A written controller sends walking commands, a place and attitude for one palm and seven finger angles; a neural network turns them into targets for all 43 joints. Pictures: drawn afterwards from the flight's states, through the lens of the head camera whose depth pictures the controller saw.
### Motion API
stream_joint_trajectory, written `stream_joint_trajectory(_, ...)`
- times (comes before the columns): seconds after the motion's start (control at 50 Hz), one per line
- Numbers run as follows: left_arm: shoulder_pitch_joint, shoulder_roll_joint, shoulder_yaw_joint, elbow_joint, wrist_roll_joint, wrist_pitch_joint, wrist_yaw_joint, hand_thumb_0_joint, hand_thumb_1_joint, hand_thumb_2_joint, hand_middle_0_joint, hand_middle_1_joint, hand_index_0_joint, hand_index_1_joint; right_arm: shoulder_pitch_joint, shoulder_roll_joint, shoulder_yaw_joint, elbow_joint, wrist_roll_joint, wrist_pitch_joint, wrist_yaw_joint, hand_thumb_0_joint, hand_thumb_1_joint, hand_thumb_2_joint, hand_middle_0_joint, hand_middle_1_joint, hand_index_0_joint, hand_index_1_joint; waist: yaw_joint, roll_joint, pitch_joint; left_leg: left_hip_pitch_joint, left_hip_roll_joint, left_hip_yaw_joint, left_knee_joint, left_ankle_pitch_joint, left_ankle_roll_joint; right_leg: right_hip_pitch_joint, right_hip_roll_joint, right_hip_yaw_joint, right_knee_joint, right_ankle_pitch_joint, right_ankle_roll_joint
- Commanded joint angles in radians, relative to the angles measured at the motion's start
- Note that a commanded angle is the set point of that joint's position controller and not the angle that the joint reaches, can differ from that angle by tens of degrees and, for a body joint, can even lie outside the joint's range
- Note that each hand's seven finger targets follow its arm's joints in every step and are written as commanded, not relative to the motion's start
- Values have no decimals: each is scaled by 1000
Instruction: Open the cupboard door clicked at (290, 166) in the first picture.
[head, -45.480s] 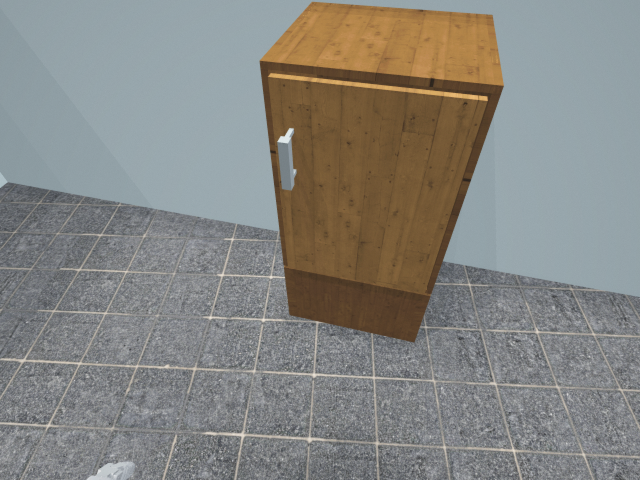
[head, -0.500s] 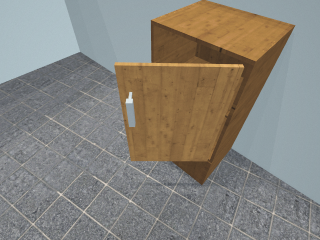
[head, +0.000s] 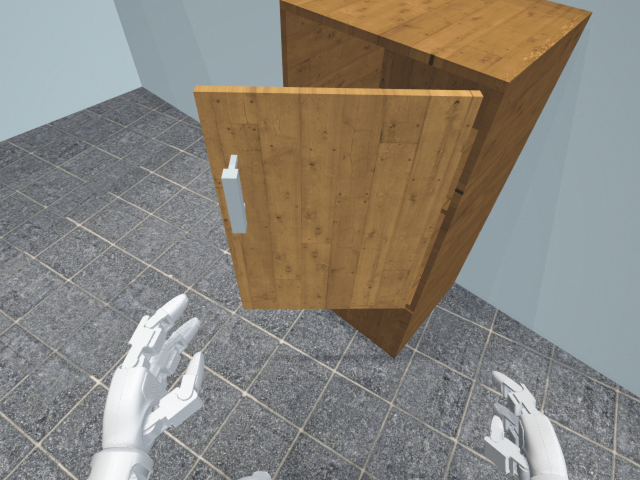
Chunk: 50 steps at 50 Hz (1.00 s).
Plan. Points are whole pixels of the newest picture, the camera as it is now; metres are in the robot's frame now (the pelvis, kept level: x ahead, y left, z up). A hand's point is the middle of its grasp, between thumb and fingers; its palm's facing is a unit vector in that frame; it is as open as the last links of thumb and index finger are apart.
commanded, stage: raise the hand with hooked fingers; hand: left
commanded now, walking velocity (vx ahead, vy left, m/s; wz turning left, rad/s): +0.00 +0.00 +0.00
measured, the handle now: (236, 194) +0.55 +0.16 +0.03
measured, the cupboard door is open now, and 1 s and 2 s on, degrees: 43 43 43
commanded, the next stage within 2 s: move the hooked fingers beside the handle in 1.76 s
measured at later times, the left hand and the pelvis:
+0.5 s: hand (161, 393) +0.23 +0.20 +0.00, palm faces +0.03 -1.00 -0.01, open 11.1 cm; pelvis +0.00 -0.01 -0.03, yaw +0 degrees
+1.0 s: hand (90, 354) +0.26 +0.29 +0.03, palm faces +0.11 -0.99 -0.06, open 13.7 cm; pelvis +0.00 +0.03 -0.02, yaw +0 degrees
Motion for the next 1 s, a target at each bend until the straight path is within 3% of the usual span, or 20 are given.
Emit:
stream_joint_trajectory(0.0,300,233,238,-102,-10,-102,-90,0,480,720,-230,-570,-230,-570,-93,-101,-54,-220,-3,11,20,0,-900,-900,200,300,200,300,137,73,-141,-97,-24,-25,49,184,-35,52,-19,91,-7,329,15)
stream_joint_trajectory(0.02,258,214,204,-239,-13,-90,-81,0,457,710,-232,-585,-232,-585,-108,-97,-50,-264,-5,27,20,0,-900,-900,200,300,200,300,134,126,-199,-66,-20,-20,52,208,-26,54,-11,91,9,335,10)
stream_joint_trajectory(0.08,124,209,207,-442,-30,-98,-24,0,387,680,-237,-630,-237,-630,-62,-66,-45,-268,-4,47,5,0,-900,-900,200,300,200,300,76,210,-248,-13,1,-41,101,236,-10,7,-8,122,-1,369,24)
stream_joint_trajectory(0.12,24,228,205,-586,-39,-151,-11,0,340,660,-240,-660,-240,-660,-26,-66,-43,-245,-10,49,-16,0,-900,-900,200,300,200,300,29,179,-291,-7,18,-72,147,254,1,-24,1,131,7,391,35)
stream_joint_trajectory(0.2,-82,165,78,-515,-67,-202,-119,0,247,620,-247,-720,-247,-720,-9,-93,-17,-183,-6,14,-40,0,-900,-900,200,300,200,300,-73,111,-178,-80,35,-106,229,185,11,-171,9,126,2,303,46)
stream_joint_trajectory(0.22,-76,179,91,-460,-77,-188,-153,0,223,610,-248,-735,-248,-735,-1,-101,-17,-170,-3,7,-46,0,-900,-900,200,300,200,300,-76,84,-177,-107,36,-107,236,160,9,-171,8,124,-3,280,49)
stream_joint_trajectory(0.26,0,179,102,-311,-93,-104,-218,0,177,590,-252,-765,-252,-765,-2,-114,-15,-173,14,4,-58,0,-900,-900,200,300,200,300,-65,1,-173,-169,34,-102,232,111,9,-139,0,141,-36,223,64)
stream_joint_trajectory(0.32,73,245,202,-198,-130,74,-282,0,107,560,-257,-810,-257,-810,-18,-123,-14,-209,42,22,-68,0,-900,-900,200,300,200,300,10,-46,-254,-191,17,-87,191,134,10,20,-27,181,-76,253,86)
stream_joint_trajectory(0.36,68,298,291,-239,-155,163,-262,0,60,540,-260,-840,-260,-840,-36,-114,-14,-241,48,41,-76,0,-900,-900,200,300,200,300,48,-65,-306,-166,7,-81,145,149,7,116,-46,189,-99,282,100)
stream_joint_trajectory(0.4,61,343,387,-289,-168,180,-196,0,13,520,-263,-870,-263,-870,-44,-92,-15,-247,40,51,-78,0,-900,-900,200,300,200,300,84,-49,-339,-137,13,-91,125,186,0,165,-44,182,-82,354,100)
stream_joint_trajectory(0.44,66,307,392,-361,-163,131,-121,0,-33,500,-267,-900,-267,-900,-19,-64,-15,-237,30,49,-71,0,-900,-900,200,300,200,300,86,-33,-338,-94,19,-88,89,228,-5,170,-36,139,-59,455,87)
stream_joint_trajectory(0.48,47,270,349,-387,-143,63,-69,0,-80,480,-270,-930,-270,-930,-12,-58,-17,-213,24,41,-65,0,-900,-900,200,300,200,300,72,9,-278,-66,25,-83,66,232,-6,87,-18,99,-47,405,71)
stream_joint_trajectory(0.58,-61,235,227,-205,-90,-24,-115,0,-197,430,-278,-1005,-278,-1005,25,-113,-16,-169,20,29,-57,0,-900,-900,200,300,200,300,-12,40,-114,-107,28,-92,78,111,1,-134,7,60,-48,133,47)
stream_joint_trajectory(0.62,-90,256,225,-147,-106,-6,-171,0,-243,410,-282,-1035,-282,-1035,38,-138,-18,-178,30,27,-65,0,-900,-900,200,300,200,300,-18,6,-112,-119,28,-93,72,60,5,-140,9,74,-78,41,44)
stream_joint_trajectory(0.68,-147,327,278,-218,-138,21,-209,0,-313,380,-287,-1080,-287,-1080,47,-153,-17,-204,41,11,-79,0,-900,-900,200,300,200,300,12,90,-212,-32,26,-94,22,70,8,-83,12,63,-98,35,34)
stream_joint_trajectory(0.74,-177,394,350,-308,-148,24,-176,0,-383,350,-292,-1125,-292,-1125,49,-145,-11,-212,37,7,-82,0,-900,-900,200,300,200,300,39,148,-286,71,32,-106,-22,143,2,-45,24,25,-78,115,24)
stream_joint_trajectory(0.78,-189,394,365,-328,-144,13,-136,0,-430,330,-295,-1155,-295,-1155,47,-138,-7,-205,30,5,-78,0,-900,-900,200,300,200,300,44,175,-278,111,35,-118,-38,176,-7,-60,28,2,-66,137,19)
stream_joint_trajectory(0.82,-193,373,364,-266,-140,18,-113,0,-477,310,-298,-1185,-298,-1185,50,-139,-3,-199,24,17,-72,0,-900,-900,200,300,200,300,31,138,-226,98,39,-129,-44,172,-13,-86,35,-12,-63,136,20)
stream_joint_trajectory(0.9,-230,342,319,-70,-120,84,-150,0,-500,300,-300,-1200,-300,-1200,68,-162,3,-201,28,40,-64,0,-900,-900,200,300,200,300,1,98,-110,42,39,-141,-64,71,-18,-139,37,-23,-80,88,22)
stream_joint_trajectory(0.98,-337,391,322,-62,-124,146,-229,0,-500,300,-300,-1200,-300,-1200,84,-180,4,-226,39,44,-75,0,-900,-900,200,300,200,300,-3,88,-178,92,39,-141,-76,106,-16,-93,35,-18,-104,120,23)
